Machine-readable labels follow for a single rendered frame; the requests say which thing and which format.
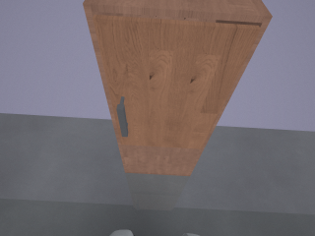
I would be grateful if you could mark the cupboard door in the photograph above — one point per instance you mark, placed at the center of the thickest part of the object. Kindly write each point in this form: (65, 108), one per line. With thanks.
(175, 75)

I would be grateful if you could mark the handle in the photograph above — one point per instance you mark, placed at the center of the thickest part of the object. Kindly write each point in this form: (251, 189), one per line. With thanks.
(121, 113)

